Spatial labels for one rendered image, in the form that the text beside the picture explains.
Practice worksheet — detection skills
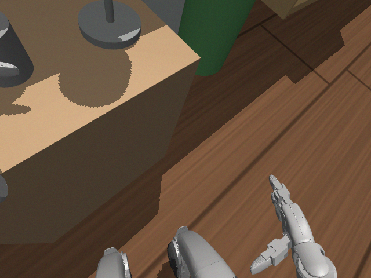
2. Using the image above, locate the desk lamp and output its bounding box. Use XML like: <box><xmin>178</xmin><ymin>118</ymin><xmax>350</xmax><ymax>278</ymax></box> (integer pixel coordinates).
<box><xmin>78</xmin><ymin>0</ymin><xmax>141</xmax><ymax>50</ymax></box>

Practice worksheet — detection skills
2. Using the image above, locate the left robot hand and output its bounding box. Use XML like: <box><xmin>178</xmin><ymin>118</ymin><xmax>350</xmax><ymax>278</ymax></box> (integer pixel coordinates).
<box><xmin>0</xmin><ymin>62</ymin><xmax>20</xmax><ymax>78</ymax></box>

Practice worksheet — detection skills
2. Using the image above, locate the mug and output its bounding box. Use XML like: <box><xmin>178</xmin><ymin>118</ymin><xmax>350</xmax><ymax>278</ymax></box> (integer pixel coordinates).
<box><xmin>0</xmin><ymin>11</ymin><xmax>34</xmax><ymax>88</ymax></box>

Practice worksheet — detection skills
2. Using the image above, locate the right robot foot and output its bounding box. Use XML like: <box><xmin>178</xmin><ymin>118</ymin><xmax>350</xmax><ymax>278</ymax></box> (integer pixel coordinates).
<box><xmin>168</xmin><ymin>242</ymin><xmax>191</xmax><ymax>278</ymax></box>

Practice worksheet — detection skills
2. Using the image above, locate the bookshelf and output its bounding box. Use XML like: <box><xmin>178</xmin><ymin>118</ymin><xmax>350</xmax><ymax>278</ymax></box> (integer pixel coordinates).
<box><xmin>261</xmin><ymin>0</ymin><xmax>317</xmax><ymax>19</ymax></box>

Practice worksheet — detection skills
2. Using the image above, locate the right robot hand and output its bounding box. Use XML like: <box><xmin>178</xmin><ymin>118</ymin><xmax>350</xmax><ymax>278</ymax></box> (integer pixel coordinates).
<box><xmin>250</xmin><ymin>175</ymin><xmax>315</xmax><ymax>275</ymax></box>

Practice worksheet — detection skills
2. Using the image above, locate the right robot arm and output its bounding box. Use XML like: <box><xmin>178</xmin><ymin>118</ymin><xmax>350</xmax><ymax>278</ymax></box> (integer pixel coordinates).
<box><xmin>292</xmin><ymin>242</ymin><xmax>337</xmax><ymax>278</ymax></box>

